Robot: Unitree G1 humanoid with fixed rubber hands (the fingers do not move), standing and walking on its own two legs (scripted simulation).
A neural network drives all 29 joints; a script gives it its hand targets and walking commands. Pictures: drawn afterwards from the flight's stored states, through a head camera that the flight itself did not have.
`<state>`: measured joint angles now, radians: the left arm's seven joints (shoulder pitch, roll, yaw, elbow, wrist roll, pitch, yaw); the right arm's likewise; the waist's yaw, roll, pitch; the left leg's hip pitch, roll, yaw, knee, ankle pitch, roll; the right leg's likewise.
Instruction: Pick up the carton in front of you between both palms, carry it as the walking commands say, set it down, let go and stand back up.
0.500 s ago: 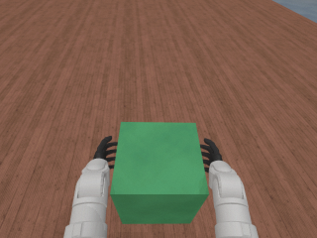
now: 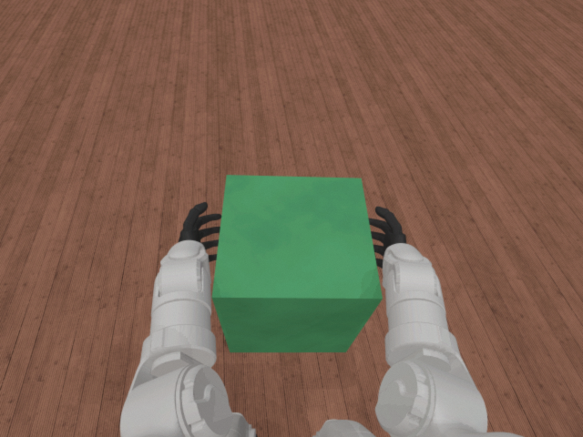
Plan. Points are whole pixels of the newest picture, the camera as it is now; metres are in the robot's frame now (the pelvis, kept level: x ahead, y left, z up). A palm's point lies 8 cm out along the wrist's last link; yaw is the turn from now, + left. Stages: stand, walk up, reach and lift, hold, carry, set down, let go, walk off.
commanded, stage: set down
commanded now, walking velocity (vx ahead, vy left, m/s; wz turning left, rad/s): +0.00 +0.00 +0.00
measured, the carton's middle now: (291, 271) +0.36 +0.00 -0.05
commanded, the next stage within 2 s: none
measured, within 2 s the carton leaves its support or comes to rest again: neither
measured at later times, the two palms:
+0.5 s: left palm (207, 285) +0.40 +0.16 -0.18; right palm (352, 276) +0.43 -0.13 -0.18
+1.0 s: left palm (211, 303) +0.43 +0.18 -0.33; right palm (331, 287) +0.48 -0.11 -0.33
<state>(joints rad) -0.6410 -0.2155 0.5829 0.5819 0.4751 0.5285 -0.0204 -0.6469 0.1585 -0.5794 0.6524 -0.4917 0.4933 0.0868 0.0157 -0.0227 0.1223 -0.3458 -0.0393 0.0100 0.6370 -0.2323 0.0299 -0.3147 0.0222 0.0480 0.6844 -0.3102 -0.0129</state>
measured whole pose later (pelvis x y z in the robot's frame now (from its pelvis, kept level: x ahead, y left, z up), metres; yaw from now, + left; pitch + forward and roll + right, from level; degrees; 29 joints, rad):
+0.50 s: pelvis +0.00 -0.02 -0.11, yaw +0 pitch +36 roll +0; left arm -0.67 -0.13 0.48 0.50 0.23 0.22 0.01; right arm -0.72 0.09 -0.37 0.60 -0.21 0.21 -0.03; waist 0.06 -0.03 -0.13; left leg -1.44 -0.02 -0.02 1.19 -0.38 -0.01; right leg -1.40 0.06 0.01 1.23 -0.45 -0.03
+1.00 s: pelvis -0.04 -0.01 -0.24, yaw -1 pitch +46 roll +0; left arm -0.98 -0.06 0.55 0.55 0.20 0.30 0.07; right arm -1.11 -0.06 -0.35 0.76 -0.20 0.29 -0.04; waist 0.08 -0.04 -0.09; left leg -1.99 -0.02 -0.01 1.65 -0.46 -0.01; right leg -1.94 0.07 0.00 1.70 -0.55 -0.02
